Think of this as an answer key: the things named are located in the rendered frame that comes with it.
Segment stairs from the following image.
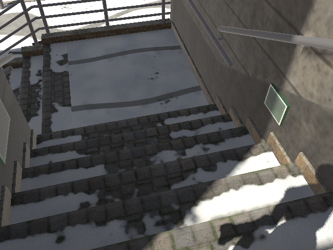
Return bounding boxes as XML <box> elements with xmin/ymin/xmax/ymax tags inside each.
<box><xmin>0</xmin><ymin>104</ymin><xmax>333</xmax><ymax>250</ymax></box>
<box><xmin>6</xmin><ymin>55</ymin><xmax>43</xmax><ymax>136</ymax></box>

